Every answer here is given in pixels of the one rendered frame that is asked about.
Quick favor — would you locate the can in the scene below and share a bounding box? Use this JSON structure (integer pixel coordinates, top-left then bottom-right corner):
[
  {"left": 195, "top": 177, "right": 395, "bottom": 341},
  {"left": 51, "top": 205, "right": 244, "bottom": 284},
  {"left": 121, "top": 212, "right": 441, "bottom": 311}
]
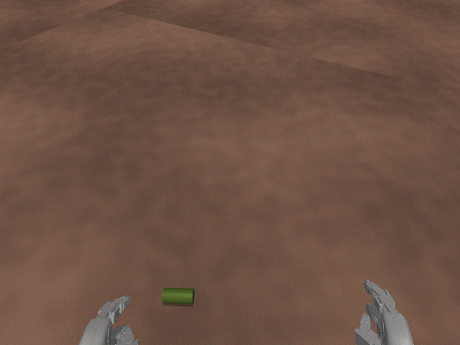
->
[{"left": 162, "top": 288, "right": 195, "bottom": 304}]

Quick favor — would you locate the right robot hand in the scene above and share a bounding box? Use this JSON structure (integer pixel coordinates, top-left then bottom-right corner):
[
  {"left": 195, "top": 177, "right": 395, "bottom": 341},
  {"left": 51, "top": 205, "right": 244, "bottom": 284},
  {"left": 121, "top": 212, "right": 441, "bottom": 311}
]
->
[{"left": 354, "top": 280, "right": 414, "bottom": 345}]

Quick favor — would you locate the left robot hand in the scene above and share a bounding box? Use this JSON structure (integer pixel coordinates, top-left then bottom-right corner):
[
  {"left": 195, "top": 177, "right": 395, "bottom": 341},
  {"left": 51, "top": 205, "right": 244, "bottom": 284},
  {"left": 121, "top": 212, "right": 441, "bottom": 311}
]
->
[{"left": 79, "top": 295, "right": 138, "bottom": 345}]

